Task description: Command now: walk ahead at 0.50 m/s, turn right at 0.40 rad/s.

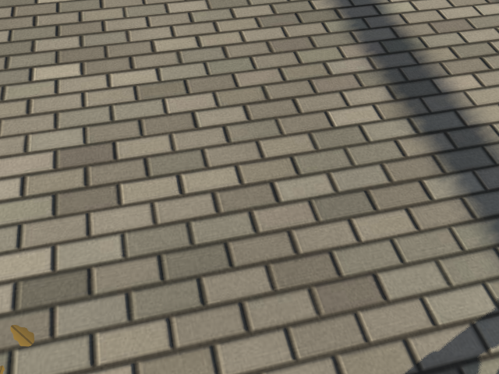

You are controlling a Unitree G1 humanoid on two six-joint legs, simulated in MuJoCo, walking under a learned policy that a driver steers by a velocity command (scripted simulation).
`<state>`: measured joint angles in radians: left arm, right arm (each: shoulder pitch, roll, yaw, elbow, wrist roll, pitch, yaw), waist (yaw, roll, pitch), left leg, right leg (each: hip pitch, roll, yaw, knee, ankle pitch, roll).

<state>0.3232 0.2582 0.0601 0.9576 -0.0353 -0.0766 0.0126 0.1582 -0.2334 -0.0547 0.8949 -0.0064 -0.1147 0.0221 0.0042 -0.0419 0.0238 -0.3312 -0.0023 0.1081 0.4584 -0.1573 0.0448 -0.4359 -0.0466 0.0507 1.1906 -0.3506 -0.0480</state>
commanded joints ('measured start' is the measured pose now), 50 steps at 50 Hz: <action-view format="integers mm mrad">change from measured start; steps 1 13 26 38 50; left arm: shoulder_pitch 47 -295 -40 25 38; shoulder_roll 34 8 140 161 177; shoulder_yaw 24 15 65 61 42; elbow -56 -209 -226 -226 -277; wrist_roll -3 16 18 14 -2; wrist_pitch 18 30 2 4 21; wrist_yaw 4 -46 -48 2 8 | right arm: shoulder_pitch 31 154 -5 -247 105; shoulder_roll -77 -169 -149 -96 -146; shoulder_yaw -19 -48 -30 -21 -46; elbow -12 39 -91 -189 -156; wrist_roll -7 3 33 9 13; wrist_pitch -16 15 -48 0 -9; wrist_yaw -3 -48 -26 -17 -7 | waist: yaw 5 -74 38 60 -82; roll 142 70 38 -54 176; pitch -50 77 -134 -10 -149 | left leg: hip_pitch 163 327 -441 -234 497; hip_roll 274 289 108 32 372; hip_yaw -239 56 -186 -155 -683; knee -303 -324 826 119 -168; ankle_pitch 68 223 -207 254 -318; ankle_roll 135 112 -15 -91 151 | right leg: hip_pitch -152 -312 517 213 -373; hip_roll -101 -80 -194 -56 30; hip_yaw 58 -47 413 216 127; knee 4 -456 -909 -959 137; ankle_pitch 83 390 260 284 -111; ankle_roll -11 -1 -267 -172 17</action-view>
